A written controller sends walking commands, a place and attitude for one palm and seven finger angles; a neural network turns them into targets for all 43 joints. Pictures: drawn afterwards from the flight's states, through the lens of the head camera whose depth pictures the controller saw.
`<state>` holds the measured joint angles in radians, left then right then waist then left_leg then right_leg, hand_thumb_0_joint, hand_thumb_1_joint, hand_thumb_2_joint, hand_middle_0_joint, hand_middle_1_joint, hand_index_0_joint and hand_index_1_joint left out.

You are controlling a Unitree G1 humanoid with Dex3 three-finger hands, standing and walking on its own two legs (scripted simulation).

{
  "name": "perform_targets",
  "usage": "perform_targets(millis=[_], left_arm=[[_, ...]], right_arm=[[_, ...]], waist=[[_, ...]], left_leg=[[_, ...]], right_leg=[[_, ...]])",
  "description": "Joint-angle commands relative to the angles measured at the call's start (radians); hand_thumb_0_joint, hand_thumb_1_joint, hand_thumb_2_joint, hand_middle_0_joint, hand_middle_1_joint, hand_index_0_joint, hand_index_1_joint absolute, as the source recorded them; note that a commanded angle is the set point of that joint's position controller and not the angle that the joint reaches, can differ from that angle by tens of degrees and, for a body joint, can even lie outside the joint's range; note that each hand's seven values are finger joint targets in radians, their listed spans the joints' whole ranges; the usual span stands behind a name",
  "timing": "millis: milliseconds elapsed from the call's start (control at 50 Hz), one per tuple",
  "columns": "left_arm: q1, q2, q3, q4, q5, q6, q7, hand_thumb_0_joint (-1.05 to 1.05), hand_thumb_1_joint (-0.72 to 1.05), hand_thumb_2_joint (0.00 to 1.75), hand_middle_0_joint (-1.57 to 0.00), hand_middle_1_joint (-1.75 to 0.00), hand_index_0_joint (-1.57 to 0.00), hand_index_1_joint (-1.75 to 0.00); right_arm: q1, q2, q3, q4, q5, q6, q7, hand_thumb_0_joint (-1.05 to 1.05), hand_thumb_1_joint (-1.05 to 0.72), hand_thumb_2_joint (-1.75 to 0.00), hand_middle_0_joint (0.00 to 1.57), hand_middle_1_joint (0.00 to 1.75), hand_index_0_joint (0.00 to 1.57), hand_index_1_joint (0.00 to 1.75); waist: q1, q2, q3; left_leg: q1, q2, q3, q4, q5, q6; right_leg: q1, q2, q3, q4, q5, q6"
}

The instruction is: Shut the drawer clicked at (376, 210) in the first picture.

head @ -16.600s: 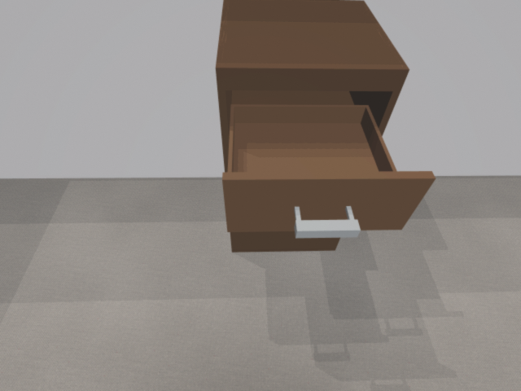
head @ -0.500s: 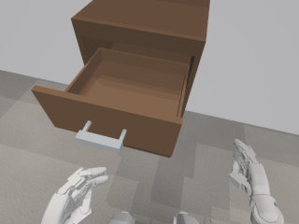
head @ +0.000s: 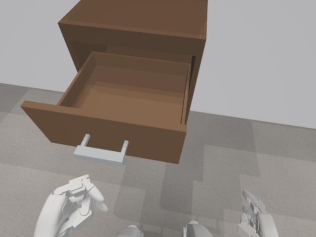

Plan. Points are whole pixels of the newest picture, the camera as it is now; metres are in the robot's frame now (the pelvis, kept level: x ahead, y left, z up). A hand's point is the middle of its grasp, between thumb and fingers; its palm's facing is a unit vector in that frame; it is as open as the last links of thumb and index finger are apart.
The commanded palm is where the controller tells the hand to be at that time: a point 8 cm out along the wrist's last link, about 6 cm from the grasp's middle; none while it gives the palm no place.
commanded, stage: raise the hand and make a fist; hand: left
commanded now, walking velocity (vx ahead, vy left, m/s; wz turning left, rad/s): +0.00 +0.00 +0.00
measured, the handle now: (103, 148) +0.34 +0.16 +0.01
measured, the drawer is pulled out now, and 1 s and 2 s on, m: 0.29 0.29 0.29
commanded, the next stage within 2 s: bring the fist close to the handle in 0.94 s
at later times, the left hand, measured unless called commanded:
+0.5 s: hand (77, 212) +0.16 +0.15 +0.10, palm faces -0.08 -0.99 -0.08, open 3.3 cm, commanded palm +0.12 +0.21 +0.11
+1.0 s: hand (76, 215) +0.16 +0.15 +0.11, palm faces -0.08 -0.99 -0.08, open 3.3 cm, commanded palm +0.12 +0.21 +0.12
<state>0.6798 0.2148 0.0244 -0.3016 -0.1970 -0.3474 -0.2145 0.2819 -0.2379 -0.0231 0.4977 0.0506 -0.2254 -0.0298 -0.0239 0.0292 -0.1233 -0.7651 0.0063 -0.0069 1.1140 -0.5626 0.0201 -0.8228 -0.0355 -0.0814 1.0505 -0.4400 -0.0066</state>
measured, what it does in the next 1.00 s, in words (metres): stands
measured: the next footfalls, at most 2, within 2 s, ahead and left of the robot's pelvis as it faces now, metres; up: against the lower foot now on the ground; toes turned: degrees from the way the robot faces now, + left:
none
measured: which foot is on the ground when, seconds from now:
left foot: down 0.00-1.00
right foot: down 0.00-1.00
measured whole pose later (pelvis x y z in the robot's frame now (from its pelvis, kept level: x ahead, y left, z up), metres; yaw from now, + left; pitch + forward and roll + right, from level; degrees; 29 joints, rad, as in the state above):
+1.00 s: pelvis +0.02 +0.00 +0.02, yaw +0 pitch +8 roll -2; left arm 0.75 0.24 0.09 -0.37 -0.23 -0.29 -0.27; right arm 0.24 -0.21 0.00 0.49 0.07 -0.29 -0.03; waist 0.01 0.04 -0.12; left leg -0.58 0.01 -0.02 0.99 -0.54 0.01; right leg -0.64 -0.02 -0.09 0.93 -0.42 -0.01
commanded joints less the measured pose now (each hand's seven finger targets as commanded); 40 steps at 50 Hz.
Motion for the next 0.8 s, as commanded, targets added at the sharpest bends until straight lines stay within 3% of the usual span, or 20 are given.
perform_targets(millis=[0, 80, 160, 220, 300, 420, 500, 620, 680, 780], left_arm=[[0.092, 0.07, 0.061, -0.229, -0.01, -0.071, 0.008, 0.0, 0.9, 0.9, -1.18, -1.36, -1.18, -1.36], [0.093, 0.088, 0.076, -0.244, -0.007, -0.056, 0.013, 0.0, 0.9, 0.9, -1.26, -1.45, -1.26, -1.45], [0.12, 0.065, 0.061, -0.267, -0.018, -0.051, -0.005, 0.0, 0.9, 0.9, -1.34, -1.53, -1.34, -1.53], [0.126, 0.082, 0.073, -0.279, -0.022, -0.041, -0.023, 0.0, 0.9, 0.9, -1.4, -1.6, -1.4, -1.6], [0.097, 0.083, 0.072, -0.281, -0.028, -0.022, -0.041, 0.0, 0.9, 0.9, -1.4, -1.6, -1.4, -1.6], [0.097, 0.115, 0.13, -0.292, -0.047, -0.008, -0.055, 0.0, 0.9, 0.9, -1.4, -1.6, -1.4, -1.6], [0.102, 0.104, 0.124, -0.3, -0.061, 0.004, -0.073, 0.0, 0.9, 0.9, -1.4, -1.6, -1.4, -1.6], [0.106, 0.107, 0.134, -0.259, -0.065, 0.01, -0.078, 0.0, 0.9, 0.9, -1.4, -1.6, -1.4, -1.6], [0.101, 0.115, 0.134, -0.284, -0.059, 0.001, -0.067, 0.0, 0.9, 0.9, -1.4, -1.6, -1.4, -1.6], [0.124, 0.107, 0.131, -0.292, -0.053, -0.016, -0.054, 0.0, 0.9, 0.9, -1.4, -1.6, -1.4, -1.6]], right_arm=[[-0.126, -0.084, -0.043, -0.205, 0.001, -0.066, -0.001, 0.0, -0.9, -0.9, 0.2, 0.3, 0.2, 0.3], [-0.132, -0.086, -0.043, -0.214, 0.004, -0.05, -0.002, 0.0, -0.9, -0.9, 0.2, 0.3, 0.2, 0.3], [-0.124, -0.079, -0.039, -0.227, 0.006, -0.048, 0.0, 0.0, -0.9, -0.9, 0.2, 0.3, 0.2, 0.3], [-0.123, -0.077, -0.037, -0.225, 0.006, -0.052, 0.002, 0.0, -0.9, -0.9, 0.2, 0.3, 0.2, 0.3], [-0.131, -0.08, -0.027, -0.23, 0.007, -0.054, -0.001, 0.0, -0.9, -0.9, 0.2, 0.3, 0.2, 0.3], [-0.133, -0.074, -0.021, -0.219, 0.012, -0.064, -0.01, 0.0, -0.9, -0.9, 0.2, 0.3, 0.2, 0.3], [-0.137, -0.075, -0.016, -0.213, 0.014, -0.083, -0.011, 0.0, -0.9, -0.9, 0.2, 0.3, 0.2, 0.3], [-0.15, -0.08, -0.017, -0.202, 0.017, -0.106, -0.016, 0.0, -0.9, -0.9, 0.2, 0.3, 0.2, 0.3], [-0.151, -0.082, -0.017, -0.202, 0.014, -0.116, -0.015, 0.0, -0.9, -0.9, 0.2, 0.3, 0.2, 0.3], [-0.145, -0.077, -0.022, -0.192, 0.013, -0.124, -0.007, 0.0, -0.9, -0.9, 0.2, 0.3, 0.2, 0.3]], waist=[[0.031, -0.013, -0.163], [0.028, 0.002, -0.121], [0.029, 0.0, -0.122], [0.027, 0.005, -0.129], [0.018, -0.008, -0.085], [0.03, -0.003, -0.113], [0.031, 0.001, -0.115], [0.033, -0.041, -0.055], [0.041, 0.0, -0.067], [0.043, 0.008, -0.081]], left_leg=[[0.039, -0.012, -0.026, -0.221, 0.267, 0.002], [0.056, -0.008, -0.023, -0.235, 0.279, 0.002], [0.09, -0.006, -0.022, -0.242, 0.319, 0.0], [0.117, -0.003, -0.027, -0.244, 0.366, 0.0], [0.117, -0.004, -0.03, -0.254, 0.327, 0.002], [0.148, -0.005, -0.031, -0.268, 0.343, 0.0], [0.171, -0.006, -0.032, -0.28, 0.371, -0.001], [0.146, -0.008, -0.031, -0.298, 0.313, -0.004], [0.152, -0.01, -0.029, -0.3, 0.314, -0.003], [0.162, -0.009, -0.027, -0.298, 0.346, -0.005]], right_leg=[[0.234, 0.019, 0.013, -0.165, 0.091, -0.021], [0.238, 0.023, 0.01, -0.179, 0.112, -0.021], [0.258, 0.025, 0.006, -0.186, 0.163, -0.018], [0.275, 0.026, 0.005, -0.19, 0.214, -0.016], [0.27, 0.03, 0.007, -0.211, 0.187, -0.014], [0.314, 0.027, 0.011, -0.231, 0.206, -0.016], [0.339, 0.026, 0.011, -0.243, 0.238, -0.015], [0.334, 0.025, 0.019, -0.27, 0.174, -0.014], [0.338, 0.026, 0.02, -0.264, 0.167, -0.019], [0.341, 0.026, 0.012, -0.252, 0.203, -0.02]])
